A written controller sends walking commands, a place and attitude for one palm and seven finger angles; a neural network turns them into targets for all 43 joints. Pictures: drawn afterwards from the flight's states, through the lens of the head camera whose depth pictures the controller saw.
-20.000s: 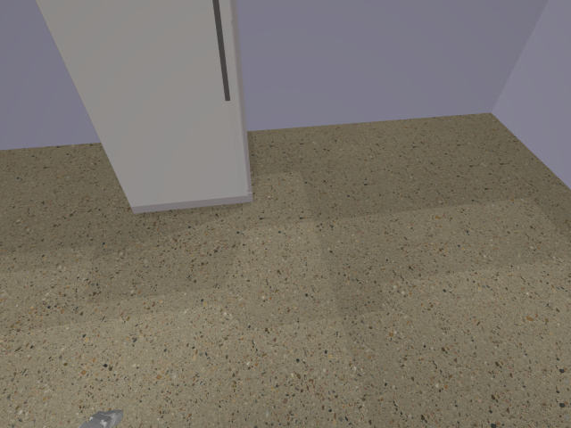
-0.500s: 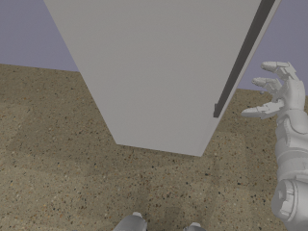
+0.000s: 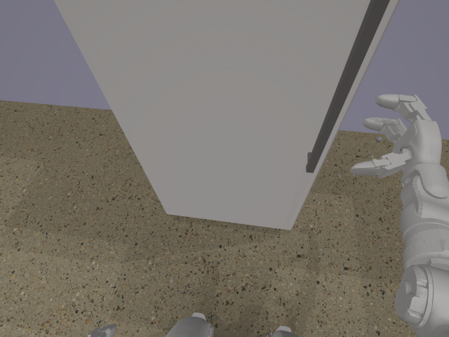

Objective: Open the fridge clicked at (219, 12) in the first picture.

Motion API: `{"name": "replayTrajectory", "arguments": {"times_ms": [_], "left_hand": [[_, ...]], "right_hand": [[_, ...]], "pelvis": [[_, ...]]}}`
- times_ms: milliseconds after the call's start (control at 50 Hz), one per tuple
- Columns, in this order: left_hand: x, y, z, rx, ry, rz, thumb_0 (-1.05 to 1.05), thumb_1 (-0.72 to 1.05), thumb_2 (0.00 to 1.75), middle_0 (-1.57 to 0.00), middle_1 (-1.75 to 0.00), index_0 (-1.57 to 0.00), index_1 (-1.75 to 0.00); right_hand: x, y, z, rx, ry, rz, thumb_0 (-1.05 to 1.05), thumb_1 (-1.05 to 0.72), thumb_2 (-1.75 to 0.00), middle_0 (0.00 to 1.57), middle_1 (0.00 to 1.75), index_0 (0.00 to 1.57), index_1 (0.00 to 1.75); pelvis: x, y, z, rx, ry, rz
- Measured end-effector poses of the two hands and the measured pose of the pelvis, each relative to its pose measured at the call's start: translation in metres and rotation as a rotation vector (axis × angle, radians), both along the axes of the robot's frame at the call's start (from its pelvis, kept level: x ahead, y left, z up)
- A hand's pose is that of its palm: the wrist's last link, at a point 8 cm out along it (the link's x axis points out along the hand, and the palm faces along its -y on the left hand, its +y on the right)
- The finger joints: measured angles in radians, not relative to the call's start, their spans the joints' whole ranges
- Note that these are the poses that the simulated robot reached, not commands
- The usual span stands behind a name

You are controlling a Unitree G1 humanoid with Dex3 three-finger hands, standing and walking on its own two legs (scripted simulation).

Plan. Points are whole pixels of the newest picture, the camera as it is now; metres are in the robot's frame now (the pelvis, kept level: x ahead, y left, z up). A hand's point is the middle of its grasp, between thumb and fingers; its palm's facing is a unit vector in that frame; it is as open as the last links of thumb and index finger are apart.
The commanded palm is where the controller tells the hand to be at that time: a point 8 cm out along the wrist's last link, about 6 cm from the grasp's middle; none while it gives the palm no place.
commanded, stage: move the hooked fingers beside the handle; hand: right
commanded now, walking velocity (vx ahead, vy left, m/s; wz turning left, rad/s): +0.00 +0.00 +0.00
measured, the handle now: (340, 87) +0.54 -0.12 +0.13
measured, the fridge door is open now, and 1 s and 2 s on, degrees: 0 0 0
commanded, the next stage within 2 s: feel for the door with the fingertips in 0.50 s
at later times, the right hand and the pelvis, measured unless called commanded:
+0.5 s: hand (379, 141) +0.46 -0.19 +0.09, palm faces +0.00 +1.00 -0.01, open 14.0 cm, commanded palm +0.43 -0.24 +0.09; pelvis -0.01 +0.00 +0.00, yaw +0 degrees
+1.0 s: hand (351, 136) +0.46 -0.15 +0.09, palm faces -0.01 +1.00 -0.01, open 14.0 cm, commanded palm +0.44 -0.20 +0.09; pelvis +0.00 +0.00 +0.00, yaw +0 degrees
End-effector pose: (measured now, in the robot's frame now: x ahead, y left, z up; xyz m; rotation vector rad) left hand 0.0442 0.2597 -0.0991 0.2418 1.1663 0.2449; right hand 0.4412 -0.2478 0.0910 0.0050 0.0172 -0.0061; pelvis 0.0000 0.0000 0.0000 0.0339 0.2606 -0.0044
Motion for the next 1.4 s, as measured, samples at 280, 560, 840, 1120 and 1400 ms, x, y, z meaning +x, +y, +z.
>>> {"name": "replayTrajectory", "arguments": {"times_ms": [280,560,840,1120,1400], "left_hand": [[-0.006,-0.001,0.000,-0.011,0.001,0.011,0.01,0.91,0.90,-0.21,-0.30,-0.21,-0.30],[-0.011,0.002,-0.002,0.004,0.008,0.002,0.01,0.91,0.90,-0.21,-0.30,-0.21,-0.30],[-0.019,0.000,-0.004,-0.024,0.022,0.026,0.01,0.91,0.90,-0.21,-0.30,-0.21,-0.30],[-0.008,0.001,-0.005,-0.037,-0.006,0.015,0.01,0.91,0.90,-0.21,-0.30,-0.21,-0.30],[-0.026,0.013,-0.006,-0.007,0.055,0.026,0.00,0.91,0.90,-0.21,-0.30,-0.21,-0.30]], "right_hand": [[-0.007,0.002,0.003,-0.007,-0.014,-0.004,-0.01,0.50,-0.30,0.30,1.20,0.30,1.20],[-0.004,0.006,0.005,-0.012,-0.018,0.014,-0.01,0.50,-0.30,0.30,1.20,0.30,1.20],[0.002,0.031,0.003,-0.006,-0.026,0.018,-0.01,0.50,-0.30,0.30,1.20,0.30,1.20],[0.004,0.049,0.001,-0.019,-0.005,-0.004,-0.01,0.50,-0.30,0.30,1.20,0.30,1.20],[0.020,0.037,0.001,-0.012,0.004,-0.005,-0.01,0.50,-0.30,0.30,1.20,0.30,1.20]], "pelvis": [[0.000,0.000,0.001,-0.002,-0.010,0.005],[-0.006,0.000,-0.001,0.000,-0.006,-0.006],[-0.002,0.002,0.000,-0.005,0.000,0.009],[-0.002,0.007,0.001,-0.011,-0.010,0.004],[-0.004,0.010,-0.002,-0.009,0.019,0.000]]}}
